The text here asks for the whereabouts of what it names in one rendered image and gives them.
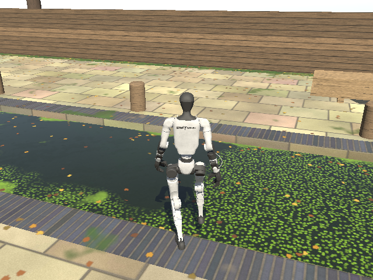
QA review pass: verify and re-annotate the robot right forearm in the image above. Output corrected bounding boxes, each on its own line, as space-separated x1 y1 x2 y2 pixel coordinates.
207 142 220 173

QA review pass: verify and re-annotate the robot right hand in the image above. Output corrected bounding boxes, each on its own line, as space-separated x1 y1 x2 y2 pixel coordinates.
208 171 221 188

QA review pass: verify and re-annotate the right robot upper arm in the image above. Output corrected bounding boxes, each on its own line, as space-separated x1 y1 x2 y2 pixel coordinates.
199 118 213 151

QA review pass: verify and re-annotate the humanoid robot torso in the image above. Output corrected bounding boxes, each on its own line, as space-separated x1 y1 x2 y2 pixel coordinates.
173 115 200 175

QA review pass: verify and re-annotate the robot left forearm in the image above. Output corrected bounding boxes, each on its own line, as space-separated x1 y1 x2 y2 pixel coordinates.
155 140 166 162

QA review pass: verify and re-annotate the humanoid robot head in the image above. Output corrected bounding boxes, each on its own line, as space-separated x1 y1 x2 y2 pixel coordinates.
177 92 196 121

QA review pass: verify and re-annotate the left robot upper arm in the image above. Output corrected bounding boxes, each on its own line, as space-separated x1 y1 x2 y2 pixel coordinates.
159 117 175 149

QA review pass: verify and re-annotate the robot left hand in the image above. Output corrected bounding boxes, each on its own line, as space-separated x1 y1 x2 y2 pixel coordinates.
154 160 168 172

